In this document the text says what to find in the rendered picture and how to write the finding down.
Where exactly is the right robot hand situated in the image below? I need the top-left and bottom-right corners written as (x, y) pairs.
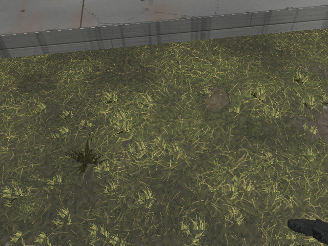
top-left (288, 219), bottom-right (328, 246)

